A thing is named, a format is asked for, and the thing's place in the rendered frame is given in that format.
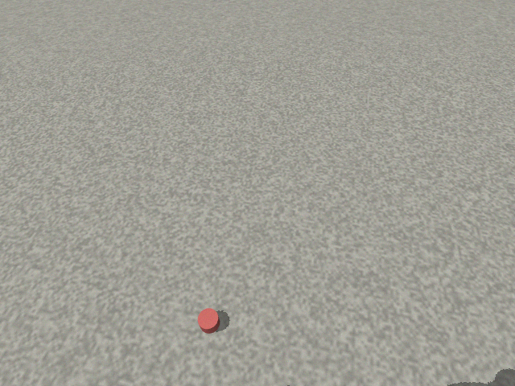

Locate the tin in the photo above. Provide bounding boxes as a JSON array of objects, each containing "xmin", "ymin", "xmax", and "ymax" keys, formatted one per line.
[{"xmin": 198, "ymin": 308, "xmax": 220, "ymax": 334}]

